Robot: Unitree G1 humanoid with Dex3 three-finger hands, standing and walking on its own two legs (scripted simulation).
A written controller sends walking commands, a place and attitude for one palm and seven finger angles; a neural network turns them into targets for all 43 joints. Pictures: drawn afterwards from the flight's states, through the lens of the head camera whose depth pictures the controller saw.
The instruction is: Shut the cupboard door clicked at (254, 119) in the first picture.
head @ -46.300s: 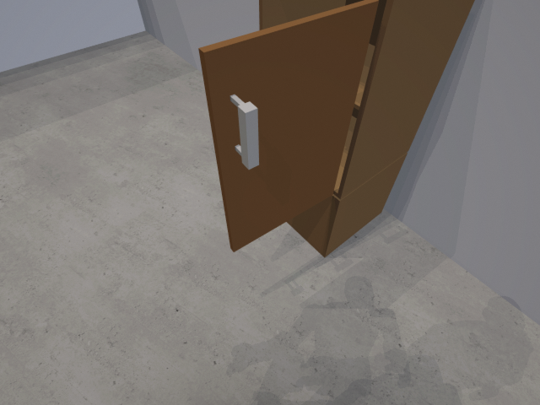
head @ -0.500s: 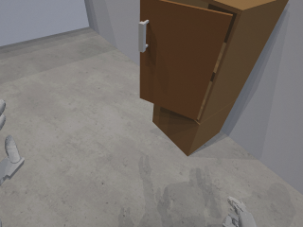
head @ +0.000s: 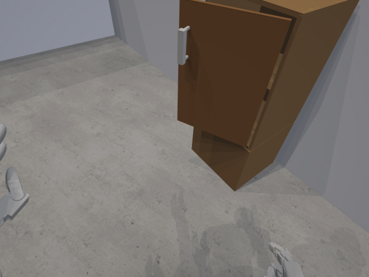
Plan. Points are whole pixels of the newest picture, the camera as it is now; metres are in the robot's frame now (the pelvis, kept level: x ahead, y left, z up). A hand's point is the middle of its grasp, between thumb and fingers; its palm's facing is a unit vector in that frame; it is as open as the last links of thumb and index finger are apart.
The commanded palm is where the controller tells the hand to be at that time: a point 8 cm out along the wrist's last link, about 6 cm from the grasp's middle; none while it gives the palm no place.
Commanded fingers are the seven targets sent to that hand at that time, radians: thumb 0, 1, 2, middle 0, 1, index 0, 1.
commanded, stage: let the arm hang, fingers relaxed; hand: left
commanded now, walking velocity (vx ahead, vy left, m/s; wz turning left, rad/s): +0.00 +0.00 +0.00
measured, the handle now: (184, 45) +0.92 +0.05 +0.09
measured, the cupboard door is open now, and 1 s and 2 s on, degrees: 24 24 24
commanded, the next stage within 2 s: look to check the result in 1.18 s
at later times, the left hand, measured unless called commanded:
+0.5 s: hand out of the picture -0.01 +0.19 -0.18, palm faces +0.00 -0.98 -0.20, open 7.0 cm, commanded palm none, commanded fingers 0.00 0.90 0.90 -0.20 -0.30 -0.20 -0.30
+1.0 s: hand out of the picture +0.02 +0.22 -0.16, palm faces -0.01 -0.96 -0.28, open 7.4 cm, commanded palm none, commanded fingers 0.00 0.90 0.90 -0.20 -0.30 -0.20 -0.30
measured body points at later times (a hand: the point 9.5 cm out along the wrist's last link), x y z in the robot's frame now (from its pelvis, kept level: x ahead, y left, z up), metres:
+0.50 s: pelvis -0.02 +0.00 +0.00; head +0.00 +0.02 +0.45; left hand -0.01 +0.24 -0.16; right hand +0.00 -0.26 -0.14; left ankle +0.02 +0.09 -0.74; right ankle -0.01 -0.13 -0.74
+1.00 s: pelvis -0.01 +0.00 +0.00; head -0.02 +0.00 +0.45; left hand +0.02 +0.27 -0.14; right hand +0.01 -0.26 -0.15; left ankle +0.02 +0.09 -0.74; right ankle -0.01 -0.13 -0.74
